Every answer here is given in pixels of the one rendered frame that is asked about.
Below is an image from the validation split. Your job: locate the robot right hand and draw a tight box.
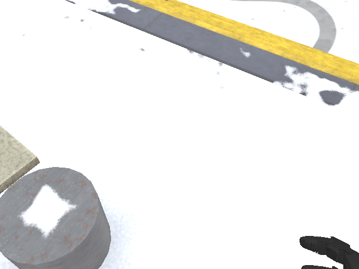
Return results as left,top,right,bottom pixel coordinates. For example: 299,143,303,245
300,236,359,269

